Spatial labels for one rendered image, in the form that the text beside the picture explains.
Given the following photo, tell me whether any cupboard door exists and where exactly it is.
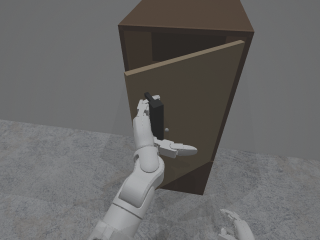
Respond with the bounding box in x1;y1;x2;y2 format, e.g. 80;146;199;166
124;40;245;190

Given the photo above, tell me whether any handle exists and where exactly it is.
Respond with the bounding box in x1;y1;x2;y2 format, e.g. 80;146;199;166
144;92;164;141

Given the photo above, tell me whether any left robot hand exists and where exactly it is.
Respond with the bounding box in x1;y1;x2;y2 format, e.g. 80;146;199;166
133;95;198;158

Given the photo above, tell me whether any right robot hand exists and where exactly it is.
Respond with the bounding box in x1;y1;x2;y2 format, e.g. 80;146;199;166
218;209;255;240

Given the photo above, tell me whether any robot left forearm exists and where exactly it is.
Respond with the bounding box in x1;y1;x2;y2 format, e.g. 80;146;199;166
87;146;165;240

